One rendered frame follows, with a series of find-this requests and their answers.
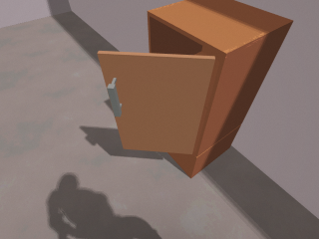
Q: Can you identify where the cupboard door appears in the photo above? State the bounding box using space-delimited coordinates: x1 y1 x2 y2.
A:
97 51 215 154

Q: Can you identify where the handle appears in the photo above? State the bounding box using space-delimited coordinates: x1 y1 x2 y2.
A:
107 78 123 118

